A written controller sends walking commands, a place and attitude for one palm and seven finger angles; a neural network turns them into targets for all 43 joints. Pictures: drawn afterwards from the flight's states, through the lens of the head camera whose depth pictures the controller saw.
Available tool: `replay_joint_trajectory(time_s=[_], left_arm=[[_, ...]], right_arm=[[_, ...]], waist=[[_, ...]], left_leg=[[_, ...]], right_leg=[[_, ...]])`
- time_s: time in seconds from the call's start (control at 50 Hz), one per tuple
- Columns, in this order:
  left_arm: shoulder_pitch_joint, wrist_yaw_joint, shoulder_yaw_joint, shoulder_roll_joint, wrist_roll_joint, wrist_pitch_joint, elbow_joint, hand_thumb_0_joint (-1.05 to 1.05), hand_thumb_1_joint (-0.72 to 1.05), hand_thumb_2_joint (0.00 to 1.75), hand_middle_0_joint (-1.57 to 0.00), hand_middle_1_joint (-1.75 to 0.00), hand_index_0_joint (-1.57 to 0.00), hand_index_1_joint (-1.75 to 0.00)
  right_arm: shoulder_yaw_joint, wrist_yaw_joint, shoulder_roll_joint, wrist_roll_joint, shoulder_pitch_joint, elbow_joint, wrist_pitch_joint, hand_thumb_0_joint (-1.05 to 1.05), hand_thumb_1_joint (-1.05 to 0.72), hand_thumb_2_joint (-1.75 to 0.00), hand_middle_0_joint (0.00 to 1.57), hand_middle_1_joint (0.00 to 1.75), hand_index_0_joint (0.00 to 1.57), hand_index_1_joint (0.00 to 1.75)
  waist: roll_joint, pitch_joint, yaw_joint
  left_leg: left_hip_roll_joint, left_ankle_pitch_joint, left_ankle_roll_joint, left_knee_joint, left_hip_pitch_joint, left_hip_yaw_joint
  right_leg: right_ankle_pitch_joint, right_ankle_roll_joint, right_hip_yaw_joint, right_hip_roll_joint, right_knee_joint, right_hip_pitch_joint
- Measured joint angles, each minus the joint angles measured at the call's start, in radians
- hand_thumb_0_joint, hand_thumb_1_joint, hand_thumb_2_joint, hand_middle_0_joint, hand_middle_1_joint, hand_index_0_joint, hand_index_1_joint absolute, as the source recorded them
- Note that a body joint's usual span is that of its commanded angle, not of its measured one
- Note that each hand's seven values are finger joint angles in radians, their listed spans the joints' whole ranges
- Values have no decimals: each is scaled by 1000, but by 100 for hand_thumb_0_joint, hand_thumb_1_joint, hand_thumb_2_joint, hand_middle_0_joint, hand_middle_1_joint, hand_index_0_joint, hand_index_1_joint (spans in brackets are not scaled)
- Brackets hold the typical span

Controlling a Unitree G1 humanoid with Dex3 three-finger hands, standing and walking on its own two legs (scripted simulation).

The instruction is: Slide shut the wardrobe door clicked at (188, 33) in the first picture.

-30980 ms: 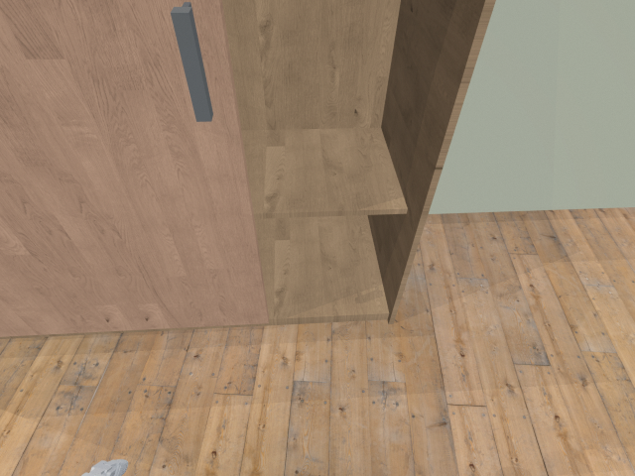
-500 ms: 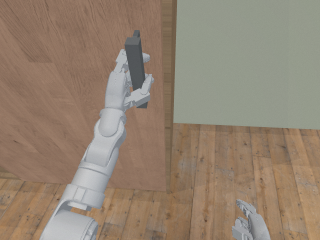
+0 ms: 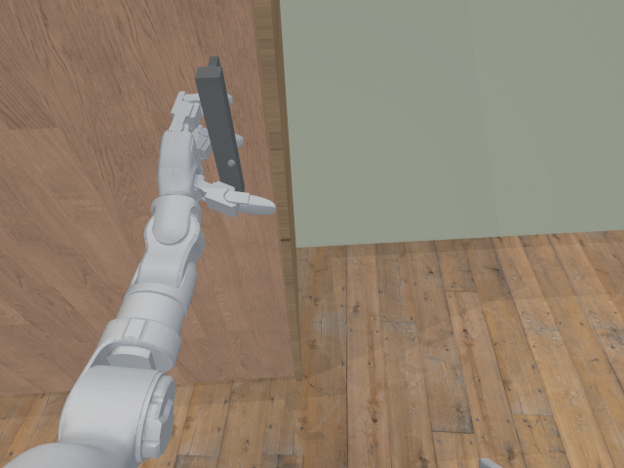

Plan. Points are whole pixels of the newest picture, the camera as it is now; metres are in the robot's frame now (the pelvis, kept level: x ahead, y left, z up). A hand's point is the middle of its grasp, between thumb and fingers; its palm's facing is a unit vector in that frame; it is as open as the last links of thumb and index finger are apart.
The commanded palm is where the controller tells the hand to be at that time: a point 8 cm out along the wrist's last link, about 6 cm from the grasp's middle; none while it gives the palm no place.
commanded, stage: loosen the grip on the handle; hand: left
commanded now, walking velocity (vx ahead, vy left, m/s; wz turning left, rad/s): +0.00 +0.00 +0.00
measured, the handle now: (225, 131) +0.49 +0.11 +0.20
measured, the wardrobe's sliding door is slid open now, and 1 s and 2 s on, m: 0.00 0.00 0.00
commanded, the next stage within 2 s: slip the hand off the handle in 0.14 s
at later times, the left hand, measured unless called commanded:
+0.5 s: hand (215, 162) +0.43 +0.11 +0.19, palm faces -0.02 -1.00 -0.07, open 14.7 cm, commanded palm +0.41 +0.18 +0.19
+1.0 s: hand (171, 173) +0.42 +0.17 +0.19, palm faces +0.03 -1.00 -0.05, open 14.7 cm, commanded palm +0.38 +0.21 +0.19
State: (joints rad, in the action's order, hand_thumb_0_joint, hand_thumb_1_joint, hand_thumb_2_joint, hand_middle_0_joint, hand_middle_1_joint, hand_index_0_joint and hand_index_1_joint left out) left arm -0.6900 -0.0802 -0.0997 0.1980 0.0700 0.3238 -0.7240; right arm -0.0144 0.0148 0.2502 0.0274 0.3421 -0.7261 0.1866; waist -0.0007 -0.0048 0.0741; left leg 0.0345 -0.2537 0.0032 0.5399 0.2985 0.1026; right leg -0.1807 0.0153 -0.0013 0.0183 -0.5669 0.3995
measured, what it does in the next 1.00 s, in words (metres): stands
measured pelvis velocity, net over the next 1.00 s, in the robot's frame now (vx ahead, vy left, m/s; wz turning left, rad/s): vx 0.04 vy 0.02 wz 0.00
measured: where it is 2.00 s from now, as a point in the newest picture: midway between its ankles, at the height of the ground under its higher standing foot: outside the picture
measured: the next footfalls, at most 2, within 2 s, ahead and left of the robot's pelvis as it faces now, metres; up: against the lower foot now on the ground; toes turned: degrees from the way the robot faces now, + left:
none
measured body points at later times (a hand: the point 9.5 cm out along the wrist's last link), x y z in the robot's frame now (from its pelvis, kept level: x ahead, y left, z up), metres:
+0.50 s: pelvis +0.03 +0.02 +0.01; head +0.03 +0.02 +0.46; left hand +0.43 +0.17 +0.19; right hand +0.17 -0.22 -0.09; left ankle +0.02 +0.13 -0.73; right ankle +0.07 -0.11 -0.73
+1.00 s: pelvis +0.04 +0.02 +0.01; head +0.03 +0.01 +0.46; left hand +0.41 +0.22 +0.19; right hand +0.15 -0.23 -0.10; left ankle +0.02 +0.13 -0.73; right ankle +0.07 -0.11 -0.73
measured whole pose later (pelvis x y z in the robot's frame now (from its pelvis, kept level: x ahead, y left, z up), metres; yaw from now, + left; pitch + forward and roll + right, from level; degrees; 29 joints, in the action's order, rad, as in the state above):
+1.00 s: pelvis +0.04 +0.02 +0.01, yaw +0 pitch +1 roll +0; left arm -0.45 0.06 -0.16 0.22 0.15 0.24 -0.45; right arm -0.02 0.05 0.24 0.03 0.30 -0.68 0.11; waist 0.02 -0.05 0.02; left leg 0.02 -0.29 -0.01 0.50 0.23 0.09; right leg -0.20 -0.01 0.00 0.02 -0.50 0.32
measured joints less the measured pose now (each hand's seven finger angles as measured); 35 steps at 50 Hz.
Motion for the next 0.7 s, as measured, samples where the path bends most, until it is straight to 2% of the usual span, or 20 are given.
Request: replay_joint_trajectory(time_s=[0.08,0.2,0.26,0.4,0.54,0.7], left_arm=[[-2,25,7,16,12,8,-2,0,-49,23,-34,-126,-21,-120],[47,50,12,-10,42,-1,64,-1,-54,20,-34,-121,-24,-118],[74,37,23,-26,40,-11,104,-1,-55,20,-33,-119,-24,-117],[92,29,54,-44,4,-37,155,-1,-56,20,-35,-120,-25,-116],[117,49,44,-36,19,-72,181,-1,-56,20,-36,-118,-25,-116],[126,92,30,-1,29,-72,186,-1,-56,19,-38,-119,-25,-115]], right_arm=[[5,13,12,2,19,-33,0,1,-91,-90,20,30,20,30],[14,19,14,1,13,-33,4,1,-91,-90,20,30,20,30],[16,16,12,-3,-11,-15,9,1,-91,-90,20,30,19,30],[5,10,-11,-13,-79,27,-9,1,-91,-90,20,30,20,30],[-16,20,-34,-8,-110,53,-40,1,-91,-90,20,30,20,30],[-27,31,-35,-4,-98,48,-60,1,-90,-90,20,30,20,30]], waist=[[6,0,1],[4,-9,-9],[7,-12,-13],[2,-22,-31],[4,-30,-46],[7,-27,-55]], left_leg=[[-5,-1,-7,-6,4,-13],[-6,1,-3,-29,-20,-15],[-9,-5,-7,-34,-30,-13],[-20,-14,-15,-36,-33,-14],[-22,-24,-19,-38,-52,-16],[-24,-34,-20,-26,-50,-26]], right_leg=[[7,-4,1,-5,20,-3],[11,-9,3,-7,53,-31],[8,-14,5,-4,60,-42],[-4,-24,5,7,57,-44],[-13,-29,3,9,64,-67],[-22,-30,-6,12,60,-73]])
